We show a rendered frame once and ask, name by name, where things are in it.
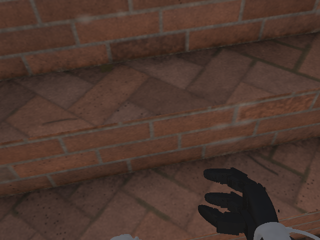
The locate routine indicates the robot right hand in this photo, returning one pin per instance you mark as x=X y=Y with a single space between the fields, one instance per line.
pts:
x=247 y=212

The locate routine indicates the right robot forearm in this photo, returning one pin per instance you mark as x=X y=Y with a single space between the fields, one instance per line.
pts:
x=271 y=231

